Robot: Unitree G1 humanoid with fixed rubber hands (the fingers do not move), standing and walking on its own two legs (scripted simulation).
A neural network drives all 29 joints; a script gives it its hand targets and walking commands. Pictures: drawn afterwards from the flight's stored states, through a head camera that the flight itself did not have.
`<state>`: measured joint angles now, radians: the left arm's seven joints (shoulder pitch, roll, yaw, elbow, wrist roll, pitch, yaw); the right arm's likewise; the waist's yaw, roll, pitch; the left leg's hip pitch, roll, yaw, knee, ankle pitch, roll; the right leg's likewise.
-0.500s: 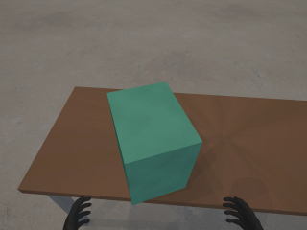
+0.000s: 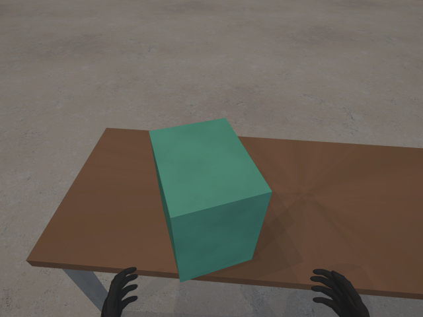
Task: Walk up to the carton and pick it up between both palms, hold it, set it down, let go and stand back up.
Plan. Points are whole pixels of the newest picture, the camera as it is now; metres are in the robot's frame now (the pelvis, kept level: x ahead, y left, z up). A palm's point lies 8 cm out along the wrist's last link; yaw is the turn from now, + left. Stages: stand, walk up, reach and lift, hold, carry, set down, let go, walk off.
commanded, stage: reach and lift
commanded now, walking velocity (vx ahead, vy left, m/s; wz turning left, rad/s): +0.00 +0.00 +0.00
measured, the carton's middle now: (203, 198) +0.38 +0.05 -0.01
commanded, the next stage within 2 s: none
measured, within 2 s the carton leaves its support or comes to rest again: neither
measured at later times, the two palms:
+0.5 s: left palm (122, 297) +0.17 +0.18 -0.01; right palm (353, 293) +0.19 -0.22 +0.00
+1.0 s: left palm (114, 253) +0.22 +0.20 +0.05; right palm (342, 241) +0.26 -0.20 +0.05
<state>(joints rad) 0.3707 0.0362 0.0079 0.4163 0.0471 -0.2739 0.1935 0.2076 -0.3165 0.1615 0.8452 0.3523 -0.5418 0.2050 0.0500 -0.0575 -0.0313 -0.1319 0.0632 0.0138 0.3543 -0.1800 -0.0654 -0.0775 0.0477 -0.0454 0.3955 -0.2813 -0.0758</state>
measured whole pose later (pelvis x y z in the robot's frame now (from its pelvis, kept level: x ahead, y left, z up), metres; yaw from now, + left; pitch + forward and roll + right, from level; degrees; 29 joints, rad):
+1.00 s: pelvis -0.02 +0.00 +0.00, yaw -3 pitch -2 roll +1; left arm 0.13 -0.02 0.05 -0.08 0.02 0.27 0.24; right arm -0.05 -0.36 0.10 0.38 0.40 -0.09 0.11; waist 0.07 -0.05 0.01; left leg -0.13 0.08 0.06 0.28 -0.11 -0.06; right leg -0.10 0.07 0.00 0.33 -0.20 -0.07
